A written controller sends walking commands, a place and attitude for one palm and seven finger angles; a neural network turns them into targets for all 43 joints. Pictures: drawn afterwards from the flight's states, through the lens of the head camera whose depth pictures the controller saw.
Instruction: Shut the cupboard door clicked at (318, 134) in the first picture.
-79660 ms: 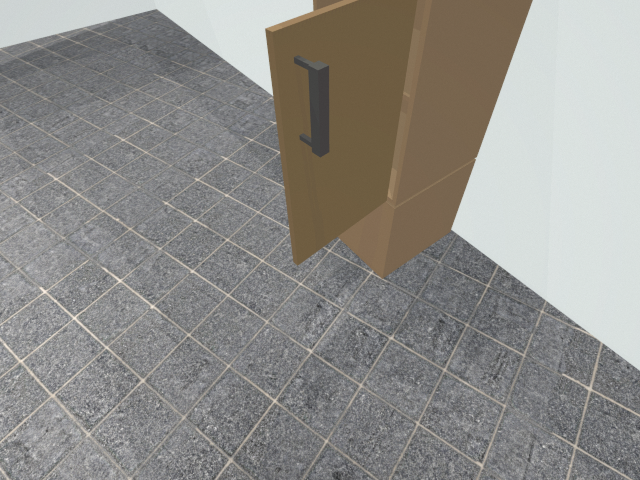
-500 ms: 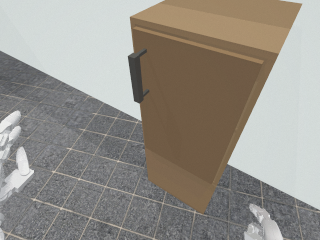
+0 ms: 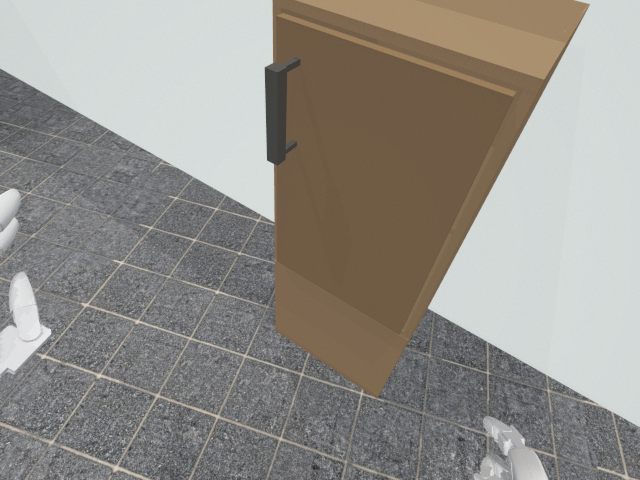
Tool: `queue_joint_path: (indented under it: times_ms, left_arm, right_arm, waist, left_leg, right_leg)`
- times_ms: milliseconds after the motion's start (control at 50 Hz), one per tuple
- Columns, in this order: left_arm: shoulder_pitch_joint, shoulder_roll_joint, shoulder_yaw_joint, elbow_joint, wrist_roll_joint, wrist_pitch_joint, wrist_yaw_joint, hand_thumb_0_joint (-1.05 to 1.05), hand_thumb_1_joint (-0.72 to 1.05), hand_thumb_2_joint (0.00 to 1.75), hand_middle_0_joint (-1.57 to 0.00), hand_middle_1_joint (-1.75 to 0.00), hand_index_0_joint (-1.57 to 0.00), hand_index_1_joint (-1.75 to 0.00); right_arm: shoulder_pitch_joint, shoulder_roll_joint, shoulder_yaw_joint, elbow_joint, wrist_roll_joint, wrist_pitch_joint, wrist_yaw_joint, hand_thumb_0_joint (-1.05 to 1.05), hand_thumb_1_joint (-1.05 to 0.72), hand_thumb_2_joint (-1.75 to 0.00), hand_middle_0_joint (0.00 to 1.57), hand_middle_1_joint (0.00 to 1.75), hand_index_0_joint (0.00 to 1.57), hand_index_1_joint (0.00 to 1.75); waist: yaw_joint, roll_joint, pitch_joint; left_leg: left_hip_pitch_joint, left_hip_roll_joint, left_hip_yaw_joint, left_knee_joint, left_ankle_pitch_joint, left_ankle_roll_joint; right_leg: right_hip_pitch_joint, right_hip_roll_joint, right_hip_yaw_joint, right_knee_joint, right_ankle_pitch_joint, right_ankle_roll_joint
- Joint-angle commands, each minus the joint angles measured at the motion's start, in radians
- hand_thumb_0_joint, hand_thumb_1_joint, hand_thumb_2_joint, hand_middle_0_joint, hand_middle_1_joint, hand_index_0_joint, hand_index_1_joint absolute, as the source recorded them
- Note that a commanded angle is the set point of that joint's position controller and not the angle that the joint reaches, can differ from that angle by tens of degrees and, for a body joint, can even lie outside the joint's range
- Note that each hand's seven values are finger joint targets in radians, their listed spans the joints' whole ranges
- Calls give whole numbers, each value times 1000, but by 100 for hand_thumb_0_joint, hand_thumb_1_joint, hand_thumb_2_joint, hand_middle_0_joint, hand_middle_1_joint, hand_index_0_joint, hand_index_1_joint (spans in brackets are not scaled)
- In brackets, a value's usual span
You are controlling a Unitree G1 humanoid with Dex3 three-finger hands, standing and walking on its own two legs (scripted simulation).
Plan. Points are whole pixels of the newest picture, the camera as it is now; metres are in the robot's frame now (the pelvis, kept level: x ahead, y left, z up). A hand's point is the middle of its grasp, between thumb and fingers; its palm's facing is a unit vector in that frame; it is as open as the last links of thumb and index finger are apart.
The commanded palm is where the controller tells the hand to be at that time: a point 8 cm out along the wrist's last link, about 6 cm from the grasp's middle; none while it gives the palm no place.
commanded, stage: step back with the hand held close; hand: left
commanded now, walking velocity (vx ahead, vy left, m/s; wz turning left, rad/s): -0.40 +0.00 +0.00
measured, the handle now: (284, 112) +0.64 +0.10 +0.13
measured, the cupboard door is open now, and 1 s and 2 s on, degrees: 0 0 0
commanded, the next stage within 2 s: stop stepping back and stand still in 0.50 s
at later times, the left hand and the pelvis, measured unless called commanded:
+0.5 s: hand (69, 478) +0.10 +0.18 +0.19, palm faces +0.14 -0.79 -0.59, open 7.4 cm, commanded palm +0.02 +0.26 +0.20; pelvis -0.15 -0.03 +0.00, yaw -4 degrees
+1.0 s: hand out of the picture -0.07 +0.25 +0.21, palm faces +0.39 -0.79 -0.48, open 7.4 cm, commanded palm -0.11 +0.29 +0.20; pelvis -0.26 -0.01 +0.02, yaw -1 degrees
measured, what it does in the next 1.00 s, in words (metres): walks backwards: right foot, then left foot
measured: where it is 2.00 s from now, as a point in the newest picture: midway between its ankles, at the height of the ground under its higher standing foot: outside the picture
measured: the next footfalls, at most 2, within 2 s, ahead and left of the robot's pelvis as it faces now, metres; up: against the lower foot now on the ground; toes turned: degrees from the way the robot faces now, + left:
right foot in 0.46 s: -0.21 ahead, -0.07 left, +0.00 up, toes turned -5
left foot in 0.84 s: -0.24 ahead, +0.12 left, +0.00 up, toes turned +2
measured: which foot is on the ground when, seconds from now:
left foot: down 0.00-0.54, up 0.56-0.82, down 0.84-1.00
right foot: down 0.00-0.04, up 0.06-0.44, down 0.46-1.00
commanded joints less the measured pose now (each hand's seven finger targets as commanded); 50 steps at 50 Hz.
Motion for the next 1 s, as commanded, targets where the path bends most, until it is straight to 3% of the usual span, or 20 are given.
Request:
queue_joint_path:
  times_ms: [0,80,160,280,360,420,460,480,520,540,580,620,700,760,800,820,840,880,920,980]
  left_arm:
    - [-56,211,191,-210,9,-88,47,0,90,90,-20,-30,-20,-30]
    - [-153,183,173,-110,14,-93,29,0,90,90,-20,-30,-20,-30]
    - [-140,124,93,-44,7,-99,8,0,90,90,-20,-30,-20,-30]
    - [-156,178,86,-267,-10,-125,0,0,90,90,-20,-30,-20,-30]
    - [-7,281,212,-407,-34,-128,-2,0,90,90,-20,-30,-20,-30]
    - [147,377,360,-399,-61,-117,-5,0,90,90,-20,-30,-20,-30]
    - [175,349,365,-352,-82,-115,-25,0,90,90,-20,-30,-20,-30]
    - [168,340,372,-324,-90,-119,-28,0,90,90,-20,-30,-20,-30]
    - [175,342,366,-205,-100,-105,-15,0,90,90,-20,-30,-20,-30]
    - [142,301,312,-107,-86,-90,-3,0,90,90,-20,-30,-20,-30]
    - [69,251,260,47,-52,-26,-2,0,90,90,-20,-30,-20,-30]
    - [-151,199,123,90,-30,14,6,0,90,90,-20,-30,-20,-30]
    - [-362,90,-71,136,4,56,50,0,90,90,-20,-30,-20,-30]
    - [-381,143,-58,-150,18,39,70,0,90,90,-20,-30,-20,-30]
    - [-289,227,58,-333,12,8,87,0,90,90,-20,-30,-20,-30]
    - [-211,309,153,-406,0,-8,94,0,90,90,-20,-30,-20,-30]
    - [-152,281,155,-447,-2,-34,89,0,90,90,-20,-30,-20,-30]
    - [-33,321,214,-394,1,-41,82,0,90,90,-20,-30,-20,-30]
    - [-23,301,220,-344,-9,-24,75,0,90,90,-20,-30,-20,-30]
    - [-82,184,163,-104,-21,-1,66,0,90,90,-20,-30,-20,-30]
  right_arm:
    - [-119,-153,-59,-177,-6,-74,-29,0,-90,-90,20,30,20,30]
    - [-104,-146,-69,-139,-23,-97,-35,0,-90,-90,20,30,20,30]
    - [-93,-142,-71,-104,-22,-121,-19,0,-90,-90,20,30,20,30]
    - [-112,-131,-65,-53,-25,-170,15,0,-90,-90,20,30,20,30]
    - [-123,-110,-62,-70,-29,-183,39,0,-90,-90,20,30,20,30]
    - [-142,-103,-62,-101,-35,-165,44,0,-90,-90,20,30,20,30]
    - [-186,-92,-57,-129,-26,-138,43,0,-90,-90,20,30,20,30]
    - [-194,-83,-56,-136,-17,-118,38,0,-90,-90,20,30,20,30]
    - [-193,-81,-67,-132,28,-96,15,0,-90,-90,20,30,20,30]
    - [-223,-96,-78,-96,18,-96,7,0,-90,-90,20,30,20,30]
    - [-224,-56,-58,-66,-9,-83,-8,0,-90,-90,20,30,20,30]
    - [-208,-84,-30,-78,-9,-74,-28,0,-90,-90,20,30,20,30]
    - [-134,-119,-43,-51,3,-93,-52,0,-90,-90,20,30,20,30]
    - [-145,-118,-49,-93,-1,-122,-51,0,-90,-90,20,30,20,30]
    - [-108,-111,-50,-93,-11,-144,-47,0,-90,-90,20,30,20,30]
    - [-97,-123,-57,-101,-13,-148,-50,0,-90,-90,20,30,20,30]
    - [-94,-123,-55,-127,-19,-154,-44,0,-90,-90,20,30,20,30]
    - [-58,-85,-49,-104,-21,-160,-16,0,-90,-90,20,30,20,30]
    - [-65,-91,-51,-87,-28,-161,-14,0,-90,-90,20,30,20,30]
    - [-90,-113,-48,-68,-15,-153,-20,0,-90,-90,20,30,20,30]
  waist:
    - [11,216,-77]
    - [16,195,-16]
    - [14,70,5]
    - [41,220,-351]
    - [53,309,-539]
    - [66,325,-543]
    - [61,289,-411]
    - [52,201,-328]
    - [47,-226,-181]
    - [29,-200,-28]
    - [5,-104,70]
    - [-1,-9,156]
    - [21,-103,95]
    - [40,-175,21]
    - [19,-60,-92]
    - [19,80,-170]
    - [21,259,-224]
    - [10,350,-246]
    - [6,328,-136]
    - [3,251,10]
  left_leg:
    - [-310,256,-337,-371,-418,25]
    - [-408,370,-391,-481,-394,56]
    - [-166,347,-366,-451,-227,32]
    - [478,298,-267,-279,639,-10]
    - [658,287,-239,-218,895,-14]
    - [533,280,-216,-246,749,-27]
    - [326,269,-168,-284,432,-56]
    - [239,219,-112,-228,226,-77]
    - [169,36,-67,251,-95,-149]
    - [10,36,-131,468,-184,-145]
    - [-123,79,-135,480,-165,-150]
    - [-68,105,-101,381,-146,-140]
    - [-22,83,-36,195,-138,-99]
    - [-9,75,-23,11,-168,-72]
    - [160,63,-34,-272,-28,-59]
    - [289,109,-68,-340,138,-59]
    - [411,204,-174,-276,457,-40]
    - [518,254,-170,-206,748,-16]
    - [366,315,-269,-312,415,18]
    - [91,312,-178,-337,-63,16]
  right_leg:
    - [300,-47,131,80,2,-15]
    - [348,5,57,282,-92,18]
    - [170,3,34,132,-197,15]
    - [53,10,-11,-120,-196,30]
    - [74,26,-28,-114,-221,37]
    - [180,30,-61,-172,-187,35]
    - [258,7,-82,-263,-114,22]
    - [236,-52,-51,-348,-17,18]
    - [-117,-362,230,-457,-29,-57]
    - [-171,-425,255,-444,23,-97]
    - [-146,-362,162,-360,243,-99]
    - [-166,-293,95,-323,163,-110]
    - [47,-298,150,-332,109,-59]
    - [226,-322,186,-297,250,-79]
    - [274,-263,127,-174,277,-71]
    - [273,-172,44,-37,253,-31]
    - [167,-93,-35,63,187,-2]
    - [22,-49,-92,91,-98,1]
    - [1,-32,-97,147,-249,7]
    - [134,-19,-127,23,-185,4]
